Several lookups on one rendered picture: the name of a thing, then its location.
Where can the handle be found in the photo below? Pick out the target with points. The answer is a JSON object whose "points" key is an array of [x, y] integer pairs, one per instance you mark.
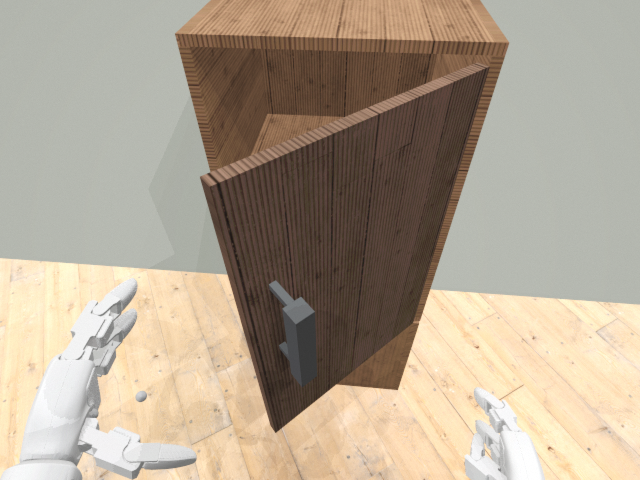
{"points": [[299, 322]]}

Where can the robot left forearm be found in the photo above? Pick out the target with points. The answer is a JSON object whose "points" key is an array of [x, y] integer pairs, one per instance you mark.
{"points": [[43, 469]]}

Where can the cupboard door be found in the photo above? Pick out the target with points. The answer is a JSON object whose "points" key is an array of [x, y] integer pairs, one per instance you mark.
{"points": [[346, 216]]}

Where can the left robot hand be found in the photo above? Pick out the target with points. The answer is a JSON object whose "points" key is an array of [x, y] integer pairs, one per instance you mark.
{"points": [[58, 426]]}

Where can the right robot hand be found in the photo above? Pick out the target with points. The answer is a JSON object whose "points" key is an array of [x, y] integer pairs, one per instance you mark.
{"points": [[512, 451]]}

